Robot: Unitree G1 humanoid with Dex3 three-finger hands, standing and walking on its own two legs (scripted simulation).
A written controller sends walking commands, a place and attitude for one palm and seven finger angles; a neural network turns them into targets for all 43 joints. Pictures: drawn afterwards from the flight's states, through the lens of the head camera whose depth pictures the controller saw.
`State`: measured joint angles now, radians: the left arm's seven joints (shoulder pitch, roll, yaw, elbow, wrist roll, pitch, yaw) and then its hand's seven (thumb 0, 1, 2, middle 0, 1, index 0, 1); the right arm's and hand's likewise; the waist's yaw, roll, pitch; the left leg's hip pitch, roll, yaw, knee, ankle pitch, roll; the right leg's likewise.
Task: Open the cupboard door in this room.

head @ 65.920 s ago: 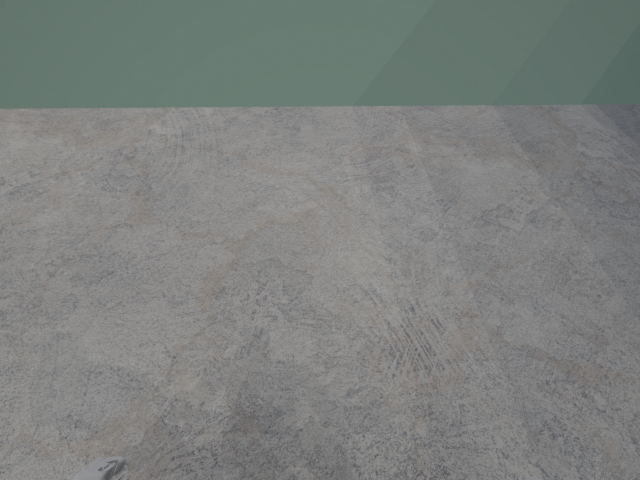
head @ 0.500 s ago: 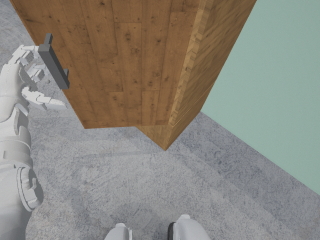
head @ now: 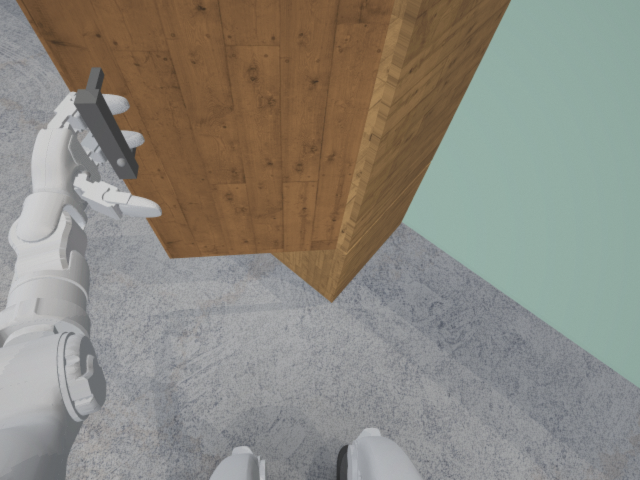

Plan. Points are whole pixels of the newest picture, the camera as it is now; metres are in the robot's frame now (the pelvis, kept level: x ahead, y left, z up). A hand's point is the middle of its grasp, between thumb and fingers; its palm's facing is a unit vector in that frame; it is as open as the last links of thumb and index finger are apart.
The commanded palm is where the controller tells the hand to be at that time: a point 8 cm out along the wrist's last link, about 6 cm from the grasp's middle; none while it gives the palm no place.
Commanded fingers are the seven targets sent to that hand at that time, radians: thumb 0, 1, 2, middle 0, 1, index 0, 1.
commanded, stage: slide the fingers in behind the handle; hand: left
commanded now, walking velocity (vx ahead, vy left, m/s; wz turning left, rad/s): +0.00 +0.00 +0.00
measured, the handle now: (113, 126) +0.53 +0.24 +0.08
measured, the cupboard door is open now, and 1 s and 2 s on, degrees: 46 46 75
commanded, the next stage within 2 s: close the thumb around the handle in 0.32 s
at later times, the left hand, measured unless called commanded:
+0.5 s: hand (122, 162) +0.47 +0.22 +0.08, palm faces +0.04 -1.00 -0.01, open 13.9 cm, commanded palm +0.45 +0.26 +0.08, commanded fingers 0.00 -0.22 0.42 -0.32 -1.23 -0.32 -1.23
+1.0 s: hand (127, 158) +0.48 +0.22 +0.08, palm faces +0.04 -1.00 -0.02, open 6.2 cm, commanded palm +0.46 +0.26 +0.08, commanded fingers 0.00 0.90 0.90 -0.40 -1.35 -0.40 -1.35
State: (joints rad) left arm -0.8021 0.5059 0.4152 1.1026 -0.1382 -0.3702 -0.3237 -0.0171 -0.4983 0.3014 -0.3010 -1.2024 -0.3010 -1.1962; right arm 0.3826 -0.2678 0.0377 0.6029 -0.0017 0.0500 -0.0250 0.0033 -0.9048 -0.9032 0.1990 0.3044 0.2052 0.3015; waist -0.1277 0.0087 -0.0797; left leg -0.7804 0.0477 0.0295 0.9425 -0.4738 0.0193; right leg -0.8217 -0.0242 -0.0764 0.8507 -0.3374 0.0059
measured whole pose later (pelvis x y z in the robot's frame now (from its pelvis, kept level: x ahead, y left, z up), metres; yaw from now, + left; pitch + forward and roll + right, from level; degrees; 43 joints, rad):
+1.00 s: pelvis +0.00 +0.00 +0.00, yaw +0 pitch +19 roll -2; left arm -0.82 0.51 0.42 1.12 -0.12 -0.37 -0.30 0.00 0.63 0.79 -0.38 -1.32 -0.38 -1.32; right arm 0.39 -0.27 0.04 0.61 -0.01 0.04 -0.02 0.00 -0.91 -0.90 0.20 0.30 0.20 0.30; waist -0.13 0.01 -0.08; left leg -0.79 0.05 0.03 0.94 -0.47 0.02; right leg -0.84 -0.02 -0.07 0.86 -0.34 0.00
